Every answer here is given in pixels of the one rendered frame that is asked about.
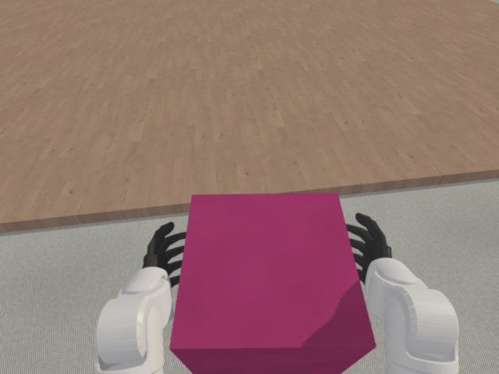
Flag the robot right hand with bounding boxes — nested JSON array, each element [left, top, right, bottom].
[[346, 213, 392, 285]]

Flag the robot left hand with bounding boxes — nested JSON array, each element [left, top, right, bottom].
[[142, 222, 186, 288]]

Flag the robot left forearm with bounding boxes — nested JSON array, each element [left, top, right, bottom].
[[95, 266, 174, 374]]

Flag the carton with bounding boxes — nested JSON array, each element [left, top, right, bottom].
[[169, 192, 376, 374]]

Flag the robot right forearm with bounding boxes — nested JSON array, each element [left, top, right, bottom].
[[365, 258, 459, 374]]

